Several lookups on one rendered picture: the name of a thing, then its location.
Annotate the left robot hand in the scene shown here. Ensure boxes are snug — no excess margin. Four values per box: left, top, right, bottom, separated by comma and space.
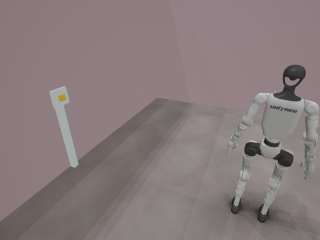
225, 139, 238, 155

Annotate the left robot shin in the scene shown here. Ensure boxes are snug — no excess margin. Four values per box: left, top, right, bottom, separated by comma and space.
233, 170, 247, 207

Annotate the robot right forearm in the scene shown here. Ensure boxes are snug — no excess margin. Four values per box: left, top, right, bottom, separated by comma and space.
304, 132, 318, 165

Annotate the robot shin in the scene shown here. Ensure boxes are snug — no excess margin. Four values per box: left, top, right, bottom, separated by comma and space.
261, 181, 281, 215
233, 170, 247, 207

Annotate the button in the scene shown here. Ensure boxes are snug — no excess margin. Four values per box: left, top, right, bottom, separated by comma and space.
58, 94, 66, 102

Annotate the robot left forearm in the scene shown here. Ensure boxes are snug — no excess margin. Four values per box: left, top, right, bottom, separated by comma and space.
230, 116, 248, 142

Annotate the right robot hand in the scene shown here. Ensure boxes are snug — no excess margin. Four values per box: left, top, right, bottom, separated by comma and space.
299, 162, 315, 180

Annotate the robot left upper arm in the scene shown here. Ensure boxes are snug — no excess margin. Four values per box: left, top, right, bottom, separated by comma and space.
241, 93, 270, 126

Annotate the panel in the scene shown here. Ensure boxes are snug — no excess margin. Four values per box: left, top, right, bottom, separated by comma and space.
49, 86, 79, 168

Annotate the robot right upper arm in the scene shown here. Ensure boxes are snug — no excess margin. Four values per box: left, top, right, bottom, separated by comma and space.
303, 99, 320, 142

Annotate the right robot shin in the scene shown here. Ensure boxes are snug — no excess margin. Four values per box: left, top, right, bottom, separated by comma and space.
261, 181, 281, 215

